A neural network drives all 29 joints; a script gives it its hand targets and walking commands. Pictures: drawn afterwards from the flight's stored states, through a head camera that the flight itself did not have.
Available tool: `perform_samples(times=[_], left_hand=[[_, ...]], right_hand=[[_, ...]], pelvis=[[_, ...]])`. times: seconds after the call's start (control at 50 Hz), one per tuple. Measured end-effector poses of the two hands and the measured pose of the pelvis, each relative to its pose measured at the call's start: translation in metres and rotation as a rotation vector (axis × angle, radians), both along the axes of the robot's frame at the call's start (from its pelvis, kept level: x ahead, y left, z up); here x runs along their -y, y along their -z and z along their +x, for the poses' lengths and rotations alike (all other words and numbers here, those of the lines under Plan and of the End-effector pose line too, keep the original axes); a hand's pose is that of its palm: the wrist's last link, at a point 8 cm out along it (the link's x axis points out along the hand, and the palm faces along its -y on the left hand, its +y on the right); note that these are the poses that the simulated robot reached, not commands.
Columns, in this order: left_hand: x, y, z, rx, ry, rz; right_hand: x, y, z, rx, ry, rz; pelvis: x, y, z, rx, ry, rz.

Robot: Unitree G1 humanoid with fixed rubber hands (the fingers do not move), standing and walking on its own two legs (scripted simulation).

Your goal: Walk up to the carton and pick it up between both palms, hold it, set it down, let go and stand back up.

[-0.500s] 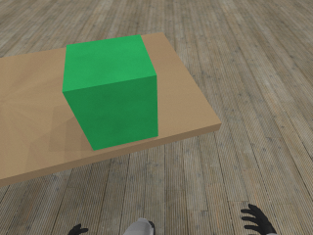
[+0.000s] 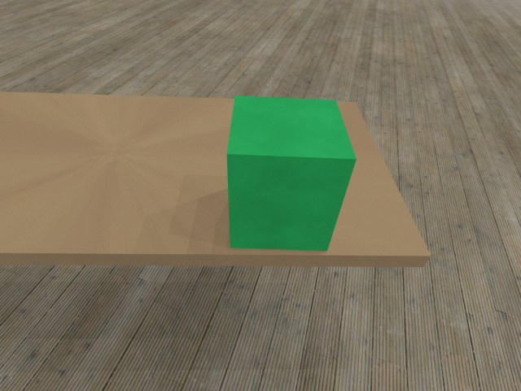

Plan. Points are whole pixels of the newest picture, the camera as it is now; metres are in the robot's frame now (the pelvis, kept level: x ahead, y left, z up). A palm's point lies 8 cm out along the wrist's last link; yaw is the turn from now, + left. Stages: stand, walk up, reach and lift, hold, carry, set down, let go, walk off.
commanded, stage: walk up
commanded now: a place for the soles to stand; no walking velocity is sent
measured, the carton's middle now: (282, 175) +0.54 -0.05 +0.04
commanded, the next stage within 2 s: stand in 1.22 s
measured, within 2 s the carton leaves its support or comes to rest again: neither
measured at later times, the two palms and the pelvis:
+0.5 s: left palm out of the picture +0.11 +0.21 -0.12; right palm out of the picture +0.12 -0.27 -0.13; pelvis +0.06 -0.04 +0.00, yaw +3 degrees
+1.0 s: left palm out of the picture +0.06 +0.22 -0.13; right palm out of the picture +0.11 -0.27 -0.13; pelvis +0.05 -0.03 +0.00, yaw +3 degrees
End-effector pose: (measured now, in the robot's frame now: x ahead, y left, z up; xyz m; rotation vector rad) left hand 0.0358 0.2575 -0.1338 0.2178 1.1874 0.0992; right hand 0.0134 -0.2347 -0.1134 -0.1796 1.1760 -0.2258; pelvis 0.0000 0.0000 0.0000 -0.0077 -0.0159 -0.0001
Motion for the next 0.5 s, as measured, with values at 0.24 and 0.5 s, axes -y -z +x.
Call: perform_samples(times=[0.24, 0.5], left_hand=[[0.043, 0.005, 0.047, 0.022, -0.005, 0.005], [0.05, -0.012, 0.075, 0.056, -0.074, 0.01]], right_hand=[[0.046, 0.016, 0.052, -0.015, -0.047, -0.016], [0.033, 0.019, 0.108, 0.009, -0.16, 0.047]], pelvis=[[0.029, 0.011, 0.038, 0.009, -0.007, -0.001], [0.039, 0.002, 0.056, 0.0, -0.052, 0.001]])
